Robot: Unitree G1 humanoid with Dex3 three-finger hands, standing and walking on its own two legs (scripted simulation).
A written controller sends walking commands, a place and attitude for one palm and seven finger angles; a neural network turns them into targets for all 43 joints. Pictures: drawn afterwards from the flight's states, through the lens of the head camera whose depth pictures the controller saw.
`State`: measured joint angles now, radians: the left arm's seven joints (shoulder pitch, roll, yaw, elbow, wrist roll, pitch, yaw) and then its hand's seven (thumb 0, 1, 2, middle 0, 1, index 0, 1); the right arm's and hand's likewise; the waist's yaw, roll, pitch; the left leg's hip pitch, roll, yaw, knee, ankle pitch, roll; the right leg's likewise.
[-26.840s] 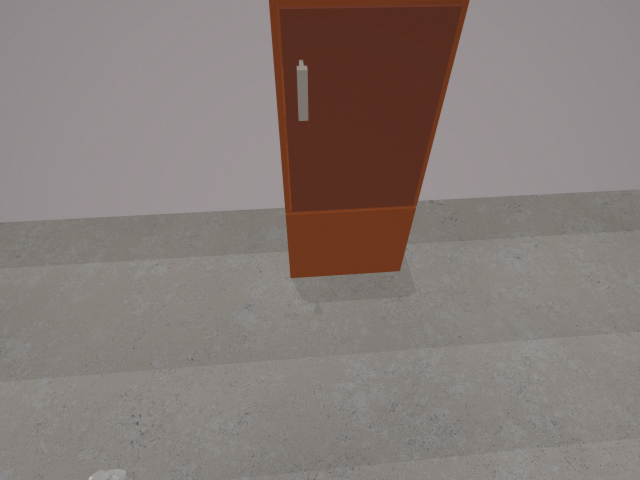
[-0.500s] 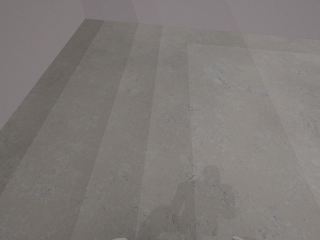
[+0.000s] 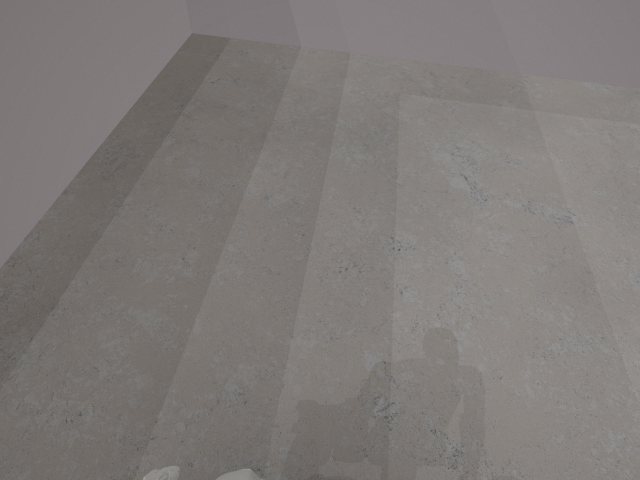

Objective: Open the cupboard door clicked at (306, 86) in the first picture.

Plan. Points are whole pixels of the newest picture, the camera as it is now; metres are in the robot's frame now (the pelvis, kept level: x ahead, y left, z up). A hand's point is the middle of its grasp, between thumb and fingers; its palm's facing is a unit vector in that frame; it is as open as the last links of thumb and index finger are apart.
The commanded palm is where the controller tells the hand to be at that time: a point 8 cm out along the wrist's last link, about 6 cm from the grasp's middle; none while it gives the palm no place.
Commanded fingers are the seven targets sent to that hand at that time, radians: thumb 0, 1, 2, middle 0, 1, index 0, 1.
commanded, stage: turn to face it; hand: left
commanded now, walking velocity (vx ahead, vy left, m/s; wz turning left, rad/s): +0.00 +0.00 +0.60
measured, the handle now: out of the picture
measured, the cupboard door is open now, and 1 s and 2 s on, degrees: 41 41 41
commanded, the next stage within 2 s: none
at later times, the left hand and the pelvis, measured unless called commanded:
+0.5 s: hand out of the picture +0.07 +0.17 -0.15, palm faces +0.30 -0.91 -0.30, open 7.4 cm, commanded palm none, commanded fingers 0.00 0.90 0.90 -0.20 -0.30 -0.20 -0.30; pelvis +0.06 -0.05 +0.00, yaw +17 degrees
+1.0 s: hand out of the picture +0.03 +0.16 -0.15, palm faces +0.58 -0.76 -0.29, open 7.4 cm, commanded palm none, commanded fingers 0.00 0.90 0.90 -0.20 -0.30 -0.20 -0.30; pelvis +0.08 -0.07 +0.00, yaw +36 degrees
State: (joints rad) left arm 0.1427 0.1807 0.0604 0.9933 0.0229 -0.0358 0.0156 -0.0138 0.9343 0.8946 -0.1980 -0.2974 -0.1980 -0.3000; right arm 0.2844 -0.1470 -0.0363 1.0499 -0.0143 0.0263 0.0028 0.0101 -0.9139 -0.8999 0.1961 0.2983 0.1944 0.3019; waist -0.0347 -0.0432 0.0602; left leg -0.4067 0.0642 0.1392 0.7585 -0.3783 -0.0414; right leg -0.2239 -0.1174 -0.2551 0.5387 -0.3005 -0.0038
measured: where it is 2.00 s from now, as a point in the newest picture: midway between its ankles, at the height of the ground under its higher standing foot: outside the picture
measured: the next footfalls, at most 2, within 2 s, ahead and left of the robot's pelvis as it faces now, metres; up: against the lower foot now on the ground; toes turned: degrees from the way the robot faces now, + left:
left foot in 0.04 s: +0.10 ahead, +0.11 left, +0.00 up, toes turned +10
right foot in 0.36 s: +0.11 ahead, -0.15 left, +0.00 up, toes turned +9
